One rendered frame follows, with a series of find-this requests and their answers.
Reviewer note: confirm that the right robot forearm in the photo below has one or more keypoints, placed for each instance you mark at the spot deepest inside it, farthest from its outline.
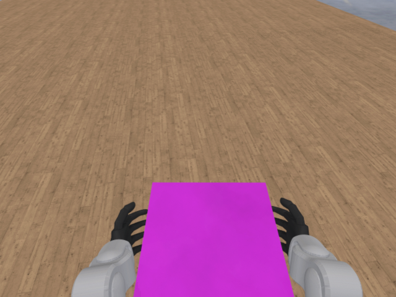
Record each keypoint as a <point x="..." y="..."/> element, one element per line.
<point x="319" y="272"/>

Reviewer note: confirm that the left robot forearm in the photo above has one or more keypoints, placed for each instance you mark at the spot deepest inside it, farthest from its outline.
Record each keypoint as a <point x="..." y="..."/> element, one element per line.
<point x="110" y="274"/>

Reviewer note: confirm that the right robot hand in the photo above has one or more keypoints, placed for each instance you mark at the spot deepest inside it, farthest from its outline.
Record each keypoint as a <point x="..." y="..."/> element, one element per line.
<point x="294" y="225"/>

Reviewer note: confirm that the carton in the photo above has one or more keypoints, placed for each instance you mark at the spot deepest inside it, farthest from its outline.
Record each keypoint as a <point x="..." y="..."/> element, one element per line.
<point x="211" y="240"/>

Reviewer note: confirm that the left robot hand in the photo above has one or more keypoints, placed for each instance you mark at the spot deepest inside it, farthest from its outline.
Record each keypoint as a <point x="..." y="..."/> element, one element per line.
<point x="123" y="229"/>

